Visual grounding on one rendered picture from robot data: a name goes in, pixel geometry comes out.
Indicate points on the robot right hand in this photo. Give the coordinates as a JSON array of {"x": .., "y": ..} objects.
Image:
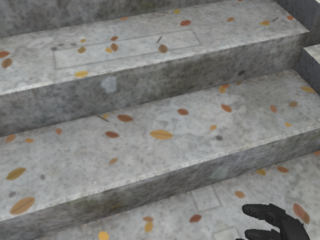
[{"x": 290, "y": 228}]

